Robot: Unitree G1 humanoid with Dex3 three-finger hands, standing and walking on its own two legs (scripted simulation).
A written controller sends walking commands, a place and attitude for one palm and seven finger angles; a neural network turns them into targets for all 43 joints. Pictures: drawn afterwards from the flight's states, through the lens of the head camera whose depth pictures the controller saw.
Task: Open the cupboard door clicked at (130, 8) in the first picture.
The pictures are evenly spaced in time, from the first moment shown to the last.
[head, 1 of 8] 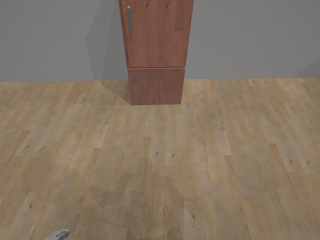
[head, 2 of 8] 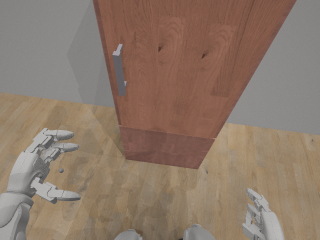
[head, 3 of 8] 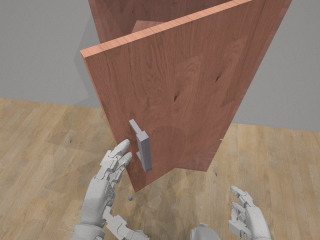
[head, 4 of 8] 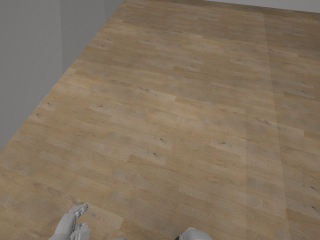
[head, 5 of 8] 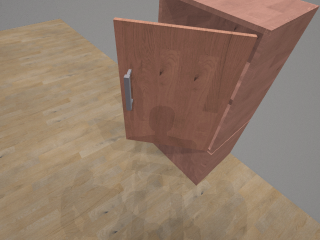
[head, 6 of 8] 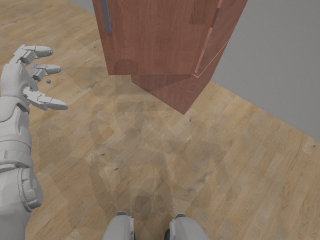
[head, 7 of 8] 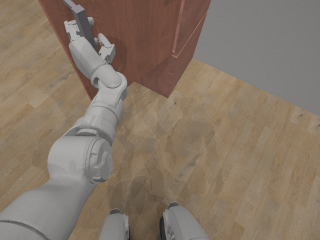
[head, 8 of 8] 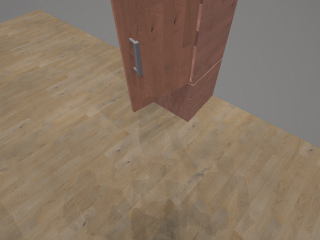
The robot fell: no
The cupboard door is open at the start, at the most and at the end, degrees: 0 77 76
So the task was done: yes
